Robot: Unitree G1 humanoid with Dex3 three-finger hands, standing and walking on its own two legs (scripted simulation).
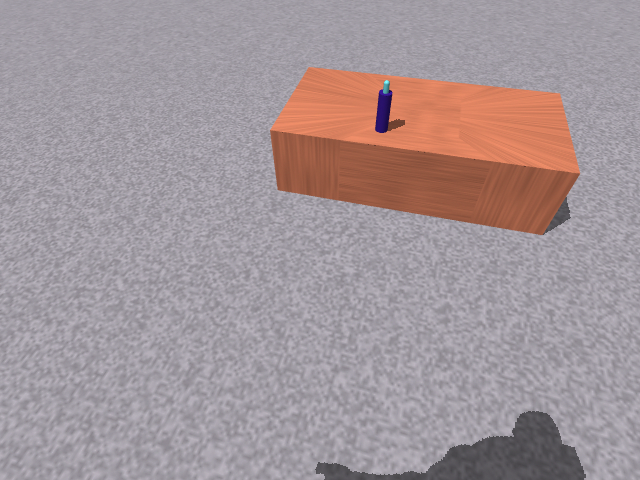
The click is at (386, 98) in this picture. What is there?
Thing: necked bottle
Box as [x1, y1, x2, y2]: [375, 80, 391, 132]
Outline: 387,80 384,82 383,88 379,91 375,129 379,132 384,132 387,129 391,99 391,91 388,89 389,82
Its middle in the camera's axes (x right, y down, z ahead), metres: +0.27 -0.53 +1.54
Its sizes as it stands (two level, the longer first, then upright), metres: 0.051 0.051 0.209
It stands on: a support 0.33 m high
